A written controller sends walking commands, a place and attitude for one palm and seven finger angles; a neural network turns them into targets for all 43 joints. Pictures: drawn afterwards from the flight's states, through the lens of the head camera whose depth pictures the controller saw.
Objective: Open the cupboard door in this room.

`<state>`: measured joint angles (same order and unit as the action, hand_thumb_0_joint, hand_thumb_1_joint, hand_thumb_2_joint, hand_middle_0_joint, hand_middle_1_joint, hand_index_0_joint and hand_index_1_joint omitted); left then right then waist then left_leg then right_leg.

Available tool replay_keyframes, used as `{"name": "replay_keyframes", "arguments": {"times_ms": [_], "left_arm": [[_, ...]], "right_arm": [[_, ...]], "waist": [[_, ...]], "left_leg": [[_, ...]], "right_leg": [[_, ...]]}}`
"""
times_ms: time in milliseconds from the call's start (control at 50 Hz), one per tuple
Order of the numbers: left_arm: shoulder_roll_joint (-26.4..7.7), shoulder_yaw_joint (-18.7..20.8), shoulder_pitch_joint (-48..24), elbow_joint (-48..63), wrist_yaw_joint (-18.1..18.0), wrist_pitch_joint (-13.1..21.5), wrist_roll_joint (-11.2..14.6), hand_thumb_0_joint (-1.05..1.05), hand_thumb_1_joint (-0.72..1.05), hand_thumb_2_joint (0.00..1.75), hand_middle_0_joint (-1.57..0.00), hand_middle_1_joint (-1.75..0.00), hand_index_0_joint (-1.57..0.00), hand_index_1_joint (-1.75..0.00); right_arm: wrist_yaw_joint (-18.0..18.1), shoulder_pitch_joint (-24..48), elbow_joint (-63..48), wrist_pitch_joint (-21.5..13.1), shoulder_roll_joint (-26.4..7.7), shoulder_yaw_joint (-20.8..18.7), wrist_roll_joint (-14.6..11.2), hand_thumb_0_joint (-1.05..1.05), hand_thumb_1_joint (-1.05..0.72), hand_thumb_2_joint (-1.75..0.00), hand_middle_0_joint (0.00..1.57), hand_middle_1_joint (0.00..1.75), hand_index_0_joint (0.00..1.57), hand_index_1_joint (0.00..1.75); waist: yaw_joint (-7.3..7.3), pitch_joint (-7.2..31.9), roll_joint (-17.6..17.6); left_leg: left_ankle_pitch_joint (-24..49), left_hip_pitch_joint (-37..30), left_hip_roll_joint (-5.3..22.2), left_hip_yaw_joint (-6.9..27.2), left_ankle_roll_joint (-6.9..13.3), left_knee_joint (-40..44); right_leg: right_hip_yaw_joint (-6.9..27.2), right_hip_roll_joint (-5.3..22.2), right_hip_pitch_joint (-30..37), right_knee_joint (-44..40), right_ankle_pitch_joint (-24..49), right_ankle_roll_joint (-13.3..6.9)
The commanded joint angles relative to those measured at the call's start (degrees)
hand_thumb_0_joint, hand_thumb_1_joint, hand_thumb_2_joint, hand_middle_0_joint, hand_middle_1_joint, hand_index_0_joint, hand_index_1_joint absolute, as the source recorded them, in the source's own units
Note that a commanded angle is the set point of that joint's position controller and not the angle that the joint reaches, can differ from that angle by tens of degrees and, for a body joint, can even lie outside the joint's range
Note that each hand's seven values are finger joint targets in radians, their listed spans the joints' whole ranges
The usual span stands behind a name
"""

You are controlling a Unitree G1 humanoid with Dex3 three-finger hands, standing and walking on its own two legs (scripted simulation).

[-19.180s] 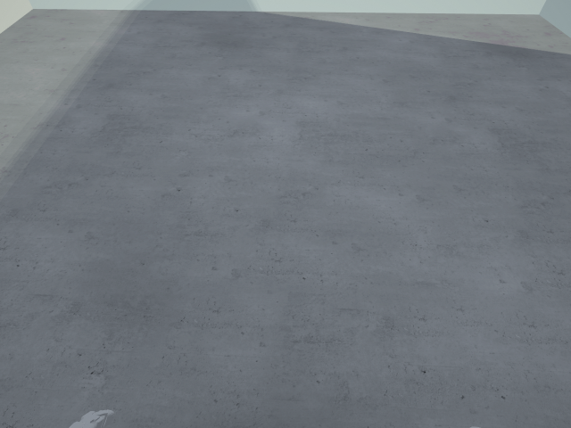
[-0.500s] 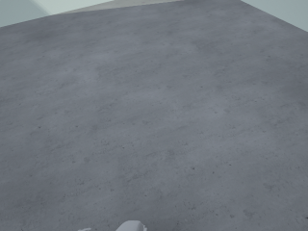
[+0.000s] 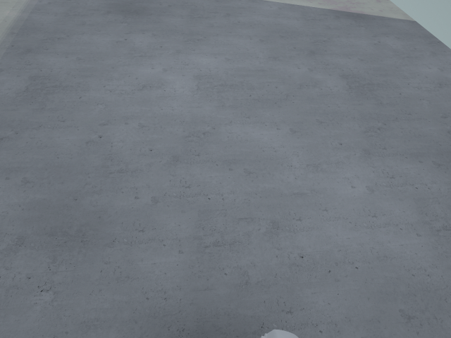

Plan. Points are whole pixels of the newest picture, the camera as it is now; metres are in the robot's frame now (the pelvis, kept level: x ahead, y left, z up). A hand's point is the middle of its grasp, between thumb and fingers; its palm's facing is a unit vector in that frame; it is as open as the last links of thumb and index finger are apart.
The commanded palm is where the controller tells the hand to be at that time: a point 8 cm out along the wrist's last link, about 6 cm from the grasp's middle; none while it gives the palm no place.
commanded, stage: turn or walk to find it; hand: left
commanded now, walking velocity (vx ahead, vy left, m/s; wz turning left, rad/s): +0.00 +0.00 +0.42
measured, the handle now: out of the picture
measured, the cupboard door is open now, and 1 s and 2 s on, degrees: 0 0 0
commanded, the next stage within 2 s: stand and wait in 0.86 s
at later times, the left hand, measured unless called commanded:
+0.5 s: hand out of the picture +0.01 +0.15 -0.15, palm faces +0.24 -0.93 -0.27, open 7.4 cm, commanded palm none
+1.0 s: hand out of the picture -0.07 +0.21 -0.16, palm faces +0.46 -0.85 -0.25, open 7.4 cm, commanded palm none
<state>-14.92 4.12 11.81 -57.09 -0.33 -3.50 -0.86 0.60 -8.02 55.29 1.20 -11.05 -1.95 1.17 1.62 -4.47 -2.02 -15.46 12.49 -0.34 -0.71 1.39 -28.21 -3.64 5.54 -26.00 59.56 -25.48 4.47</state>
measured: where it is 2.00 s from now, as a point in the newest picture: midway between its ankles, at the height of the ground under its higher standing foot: outside the picture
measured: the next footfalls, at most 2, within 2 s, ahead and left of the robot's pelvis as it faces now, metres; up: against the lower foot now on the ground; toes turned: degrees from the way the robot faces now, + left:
right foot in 0.24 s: +0.05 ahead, -0.14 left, +0.00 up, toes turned +2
left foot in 0.70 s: -0.06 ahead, +0.10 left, +0.00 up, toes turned +23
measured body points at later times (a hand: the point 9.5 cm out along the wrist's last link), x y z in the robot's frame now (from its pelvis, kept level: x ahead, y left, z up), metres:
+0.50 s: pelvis -0.02 -0.05 +0.00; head +0.03 -0.07 +0.45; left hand -0.01 +0.20 -0.13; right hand +0.07 -0.30 -0.16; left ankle -0.09 +0.10 -0.65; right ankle +0.01 -0.14 -0.74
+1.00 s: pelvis -0.04 -0.01 +0.00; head -0.02 +0.01 +0.45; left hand -0.10 +0.25 -0.15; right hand +0.14 -0.19 -0.14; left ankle -0.09 +0.09 -0.74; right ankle +0.01 -0.15 -0.68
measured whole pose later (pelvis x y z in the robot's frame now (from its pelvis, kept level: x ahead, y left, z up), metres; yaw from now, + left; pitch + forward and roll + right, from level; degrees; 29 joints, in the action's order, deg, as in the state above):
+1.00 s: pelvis -0.04 -0.01 +0.00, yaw +25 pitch +0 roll +0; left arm -14.0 3.6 9.8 -55.7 -0.4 -3.1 -0.7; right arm 0.5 -8.7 55.1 1.3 -10.6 -2.0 1.2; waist 0.9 -4.0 -0.9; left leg -13.8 12.1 -1.2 1.2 1.3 -25.9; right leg -2.1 4.9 -24.9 55.1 -25.1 5.2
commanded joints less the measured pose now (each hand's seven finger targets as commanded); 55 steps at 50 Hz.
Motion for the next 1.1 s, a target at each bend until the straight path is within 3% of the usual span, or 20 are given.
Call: {"name": "replay_keyframes", "arguments": {"times_ms": [0, 120, 180, 200, 220, 240, 260, 300, 340, 560, 640, 660, 680, 700, 740, 780, 820, 960, 1040, 1080], "left_arm": [[-3.08, -0.02, -2.14, 5.59, -0.41, 1.7, 0.2, 0.0, 0.9, 0.9, -0.2, -0.3, -0.2, -0.3], [-2.03, -0.24, -2.65, 6.92, -0.66, 2.16, 0.49, 0.0, 0.9, 0.9, -0.2, -0.3, -0.2, -0.3], [-2.83, 0.05, 3.19, 5.43, -0.87, 3.0, 0.47, 0.0, 0.9, 0.9, -0.2, -0.3, -0.2, -0.3], [-5.41, 0.49, 4.99, 5.24, -1.13, 3.61, 0.07, 0.0, 0.9, 0.9, -0.2, -0.3, -0.2, -0.3], [-10.15, 1.45, 6.55, 5.37, -1.57, 4.18, -0.86, 0.0, 0.9, 0.9, -0.2, -0.3, -0.2, -0.3], [-11.32, 1.63, 5.49, 6.37, -1.43, 4.09, -0.35, 0.0, 0.9, 0.9, -0.2, -0.3, -0.2, -0.3], [-9.93, 1.86, 1.91, 7.47, -1.66, 3.89, -0.23, 0.0, 0.9, 0.9, -0.2, -0.3, -0.2, -0.3], [-6.33, 0.93, -3.36, 8.56, -1.69, 3.67, -0.17, 0.0, 0.9, 0.9, -0.2, -0.3, -0.2, -0.3], [-4.78, 0.48, -3.44, 9.06, -1.6, 4.29, -0.28, 0.0, 0.9, 0.9, -0.2, -0.3, -0.2, -0.3], [-8.87, 1.63, 5.98, 4.33, -1.49, 3.89, -0.98, 0.0, 0.9, 0.9, -0.2, -0.3, -0.2, -0.3], [-9.0, 1.96, 3.43, 3.69, -1.37, 3.24, -0.38, 0.0, 0.9, 0.9, -0.2, -0.3, -0.2, -0.3], [-7.5, 1.66, 3.25, 4.15, -1.18, 2.78, 0.08, 0.0, 0.9, 0.9, -0.2, -0.3, -0.2, -0.3], [-3.77, 1.05, 3.92, 5.7, -0.8, 2.32, 0.42, 0.0, 0.9, 0.9, -0.2, -0.3, -0.2, -0.3], [-2.45, -0.12, -0.07, 7.45, -0.81, 1.97, -0.17, 0.0, 0.9, 0.9, -0.2, -0.3, -0.2, -0.3], [-3.05, 0.29, -3.05, 6.44, -1.12, 1.05, 0.0, 0.0, 0.9, 0.9, -0.2, -0.3, -0.2, -0.3], [-3.61, 0.56, -1.09, 4.61, -0.39, 1.32, 0.02, 0.0, 0.9, 0.9, -0.2, -0.3, -0.2, -0.3], [-3.49, 0.44, -0.48, 4.11, -0.17, 1.67, -0.02, 0.0, 0.9, 0.9, -0.2, -0.3, -0.2, -0.3], [-2.48, -0.14, -4.22, 6.57, -0.53, 1.69, 0.27, 0.0, 0.9, 0.9, -0.2, -0.3, -0.2, -0.3], [-2.28, -0.13, -1.61, 6.81, -0.64, 2.29, 0.58, 0.0, 0.9, 0.9, -0.2, -0.3, -0.2, -0.3], [-3.02, 0.16, 2.84, 5.99, -0.8, 3.08, 0.56, 0.0, 0.9, 0.9, -0.2, -0.3, -0.2, -0.3]], "right_arm": [[0.55, -3.83, -2.46, -0.93, -11.66, -3.39, -0.06, 0.0, -0.9, -0.9, 0.2, 0.3, 0.2, 0.3], [0.23, -2.83, -3.48, -0.15, -11.93, -4.05, 0.46, 0.0, -0.9, -0.9, 0.2, 0.3, 0.2, 0.3], [0.03, -1.03, -4.27, 0.08, -11.13, -4.22, -0.04, 0.0, -0.9, -0.9, 0.2, 0.3, 0.2, 0.3], [-0.28, -1.83, -4.49, -0.03, -9.12, -4.08, -0.5, 0.0, -0.9, -0.9, 0.2, 0.3, 0.2, 0.3], [-0.64, -2.43, -5.88, -0.2, -5.39, -3.41, -0.81, 0.0, -0.9, -0.9, 0.2, 0.3, 0.2, 0.3], [-0.46, -1.63, -6.04, 0.8, -7.74, -4.18, -0.31, 0.0, -0.9, -0.9, 0.2, 0.3, 0.2, 0.3], [-0.59, -1.18, -5.4, 1.52, -8.52, -4.47, -0.01, 0.0, -0.9, -0.9, 0.2, 0.3, 0.2, 0.3], [-1.3, -2.93, -3.22, 1.98, -7.66, -4.56, 0.19, 0.0, -0.9, -0.9, 0.2, 0.3, 0.2, 0.3], [-1.62, -5.63, -2.0, 2.0, -6.52, -3.99, 0.29, 0.0, -0.9, -0.9, 0.2, 0.3, 0.2, 0.3], [-1.24, 1.04, -2.91, 0.91, -5.05, -2.0, -0.74, 0.0, -0.9, -0.9, 0.2, 0.3, 0.2, 0.3], [-0.98, -3.87, -1.67, -0.05, -5.71, -1.98, -0.7, 0.0, -0.9, -0.9, 0.2, 0.3, 0.2, 0.3], [-1.11, -6.02, -1.42, -0.59, -8.13, -2.5, -0.59, 0.0, -0.9, -0.9, 0.2, 0.3, 0.2, 0.3], [-0.91, -6.99, -1.78, -0.96, -13.89, -3.83, 0.01, 0.0, -0.9, -0.9, 0.2, 0.3, 0.2, 0.3], [-0.76, -9.35, -1.49, -0.31, -16.56, -4.25, -0.19, 0.0, -0.9, -0.9, 0.2, 0.3, 0.2, 0.3], [0.64, -6.77, -1.01, -0.46, -14.43, -3.81, 0.04, 0.0, -0.9, -0.9, 0.2, 0.3, 0.2, 0.3], [0.74, -1.77, -2.33, -0.73, -11.56, -2.69, 0.06, 0.0, -0.9, -0.9, 0.2, 0.3, 0.2, 0.3], [0.72, -2.32, -2.61, -1.17, -11.17, -2.76, -0.13, 0.0, -0.9, -0.9, 0.2, 0.3, 0.2, 0.3], [0.38, -4.33, -2.56, -0.6, -11.66, -3.75, 0.16, 0.0, -0.9, -0.9, 0.2, 0.3, 0.2, 0.3], [0.13, -2.28, -3.8, -0.05, -11.98, -4.22, 0.38, 0.0, -0.9, -0.9, 0.2, 0.3, 0.2, 0.3], [0.02, -1.36, -4.25, 0.04, -11.43, -4.38, -0.08, 0.0, -0.9, -0.9, 0.2, 0.3, 0.2, 0.3]], "waist": [[-2.84, 5.85, 9.27], [-2.76, 5.56, 11.75], [0.25, 7.08, 9.3], [0.85, 7.86, 2.87], [1.3, 8.04, -12.77], [1.71, 6.07, -14.95], [0.68, 2.84, -12.73], [-2.47, -0.39, -4.36], [-2.92, 2.17, -6.23], [1.96, 6.92, -9.99], [-1.5, 7.97, -8.5], [-2.93, 9.09, -1.9], [-3.4, 8.41, 15.08], [-4.98, 6.33, 16.36], [-4.33, 4.02, 17.46], [-1.73, 3.16, 12.37], [-1.8, 4.92, 9.62], [-3.42, 4.49, 10.35], [-2.27, 5.7, 12.11], [0.15, 7.74, 9.3]], "left_leg": [[31.62, -9.03, 14.21, 13.14, 8.42, 7.72], [29.14, -3.23, 12.77, 17.27, 8.07, 6.09], [21.15, 3.37, 9.48, 17.13, 5.07, 1.44], [12.11, 9.45, 6.02, 14.94, 2.17, -3.38], [-7.14, 19.14, -2.4, 5.4, -2.09, -15.22], [-18.28, 18.02, -2.45, 5.63, -2.64, -26.9], [-16.34, 18.14, -0.91, 7.57, -2.24, -34.91], [-9.56, 18.34, 0.88, 6.4, -2.66, -41.36], [-5.4, 18.17, 1.05, 4.47, -3.92, -42.01], [-12.29, 11.96, 1.77, -2.16, -4.75, -17.89], [-0.11, -0.63, 1.54, -4.68, -3.56, 0.59], [6.58, -7.79, 4.3, -0.99, -2.42, 6.81], [20.32, -13.68, 17.76, 16.86, 3.14, 9.16], [27.52, -9.54, 23.93, 20.01, 7.8, 10.69], [26.42, -5.79, 19.99, 18.45, 7.73, 10.86], [26.82, -4.78, 15.08, 12.63, 7.21, 9.74], [30.55, -7.06, 13.65, 10.84, 7.06, 8.83], [28.79, -6.44, 13.69, 15.15, 8.43, 7.87], [27.82, -1.88, 12.1, 17.95, 7.63, 5.33], [22.99, 2.6, 9.51, 17.61, 5.09, 0.75]], "right_leg": [[1.89, -0.29, -3.93, -2.23, 0.3, 0.46], [0.81, -2.92, 5.14, -16.62, -0.08, -0.37], [-0.14, -3.22, 16.97, -32.97, 12.06, -0.83], [4.05, 1.26, 24.42, -39.3, 15.61, -1.85], [18.68, 15.73, 28.85, -42.45, 20.63, -7.09], [22.63, 22.31, 18.74, -45.57, 17.13, -12.31], [22.33, 20.84, 12.82, -47.3, 9.67, -13.92], [13.45, 15.53, 9.46, -45.77, 9.47, -11.83], [6.33, 11.8, 13.4, -43.36, 17.34, -10.12], [2.25, 15.37, 23.68, -37.22, 36.77, -13.05], [-2.1, 14.18, 17.61, -30.57, 31.82, -8.65], [-4.94, 11.76, 11.77, -23.87, 25.14, -5.63], [-7.95, 4.06, -2.42, -12.93, 3.06, -1.21], [-4.47, 1.9, -4.66, -4.82, -10.79, -0.76], [2.06, 1.83, -6.34, 2.44, -6.4, -0.57], [2.12, 1.21, -5.36, 4.53, 0.21, -0.32], [1.92, 0.76, -4.79, 3.66, 1.69, 0.12], [1.72, -1.1, -1.51, -7.18, -0.55, 0.53], [0.47, -3.37, 7.13, -19.9, 1.65, -0.3], [-0.05, -3.24, 16.71, -33.36, 12.12, -0.63]]}}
